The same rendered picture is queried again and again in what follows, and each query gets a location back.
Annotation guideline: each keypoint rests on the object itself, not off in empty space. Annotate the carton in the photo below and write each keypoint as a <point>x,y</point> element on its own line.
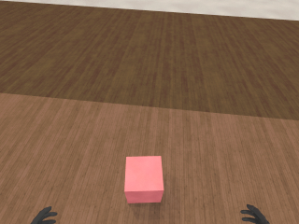
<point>144,181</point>

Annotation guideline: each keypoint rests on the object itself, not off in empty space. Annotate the right robot hand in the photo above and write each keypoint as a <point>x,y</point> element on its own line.
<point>255,212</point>

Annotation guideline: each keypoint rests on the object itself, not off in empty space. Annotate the left robot hand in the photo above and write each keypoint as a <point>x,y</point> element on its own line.
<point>44,214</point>

